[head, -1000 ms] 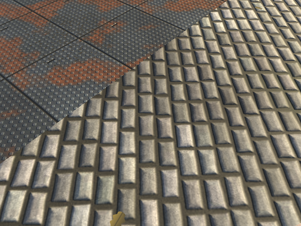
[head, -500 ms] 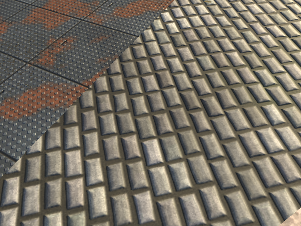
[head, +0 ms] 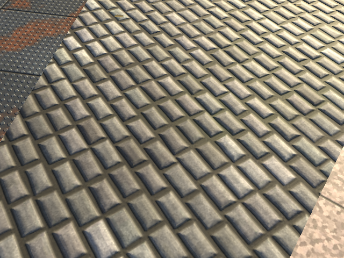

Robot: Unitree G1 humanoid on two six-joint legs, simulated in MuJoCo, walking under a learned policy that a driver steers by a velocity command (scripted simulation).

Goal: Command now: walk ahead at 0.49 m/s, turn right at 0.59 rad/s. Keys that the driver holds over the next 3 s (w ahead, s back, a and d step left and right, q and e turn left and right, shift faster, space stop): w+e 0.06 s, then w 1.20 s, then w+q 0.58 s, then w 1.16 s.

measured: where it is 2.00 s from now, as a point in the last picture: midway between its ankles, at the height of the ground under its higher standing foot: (195, 143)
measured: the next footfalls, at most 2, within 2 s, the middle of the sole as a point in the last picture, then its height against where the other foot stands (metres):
right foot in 0.28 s outside the picture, level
left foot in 0.82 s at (169, 220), level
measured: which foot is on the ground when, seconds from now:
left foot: down 0.00-0.28, up 0.30-0.80, down 0.82-1.00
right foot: up 0.00-0.26, down 0.28-0.84, up 0.86-1.00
